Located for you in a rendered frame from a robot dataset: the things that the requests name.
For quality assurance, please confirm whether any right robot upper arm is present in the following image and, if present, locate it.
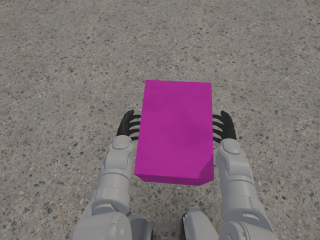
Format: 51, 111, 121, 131
218, 220, 279, 240

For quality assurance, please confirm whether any carton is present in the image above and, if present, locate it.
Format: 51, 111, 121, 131
134, 80, 214, 186

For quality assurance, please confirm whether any left robot shin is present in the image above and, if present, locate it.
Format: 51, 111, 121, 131
135, 213, 148, 221

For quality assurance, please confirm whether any left robot upper arm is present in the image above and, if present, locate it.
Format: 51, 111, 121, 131
72, 211, 132, 240

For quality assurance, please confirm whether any robot left forearm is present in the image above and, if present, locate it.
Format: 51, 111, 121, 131
72, 135, 135, 239

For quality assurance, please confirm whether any right robot thigh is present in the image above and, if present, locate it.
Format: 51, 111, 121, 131
183, 211, 219, 240

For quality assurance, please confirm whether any left robot hand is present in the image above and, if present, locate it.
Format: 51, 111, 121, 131
116, 109, 141, 141

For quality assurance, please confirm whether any robot right forearm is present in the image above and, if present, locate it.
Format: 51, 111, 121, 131
215, 138, 277, 237

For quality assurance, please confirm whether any right robot hand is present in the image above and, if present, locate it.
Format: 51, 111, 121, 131
212, 110, 237, 144

